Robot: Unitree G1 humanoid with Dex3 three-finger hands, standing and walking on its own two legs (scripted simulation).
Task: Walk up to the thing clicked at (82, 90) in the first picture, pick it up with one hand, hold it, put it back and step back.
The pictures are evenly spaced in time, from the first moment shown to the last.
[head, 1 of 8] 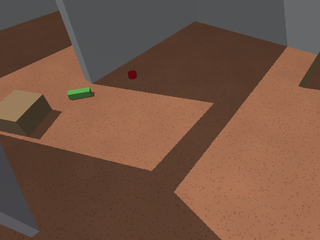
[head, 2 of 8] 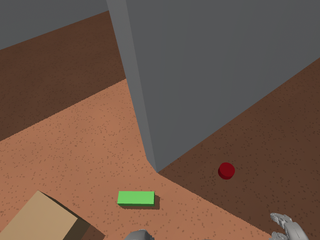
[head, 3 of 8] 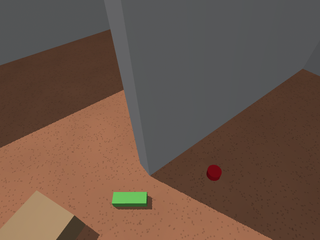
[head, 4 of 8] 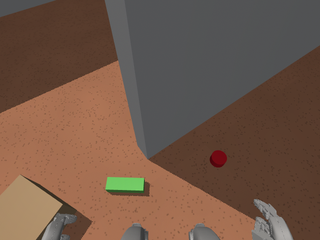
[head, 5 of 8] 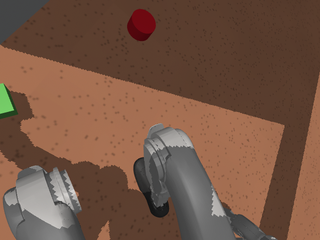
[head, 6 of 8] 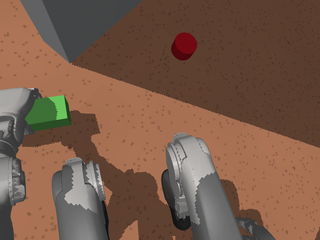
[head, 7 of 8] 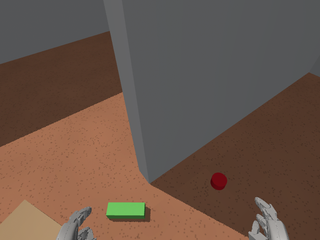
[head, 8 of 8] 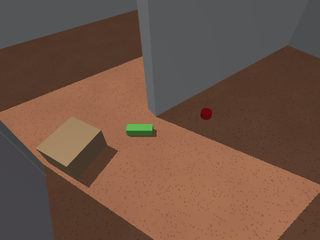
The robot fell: no
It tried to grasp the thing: yes
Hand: left
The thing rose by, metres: 0.67
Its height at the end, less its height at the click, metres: +0.00
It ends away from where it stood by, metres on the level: 0.01
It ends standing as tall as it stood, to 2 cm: yes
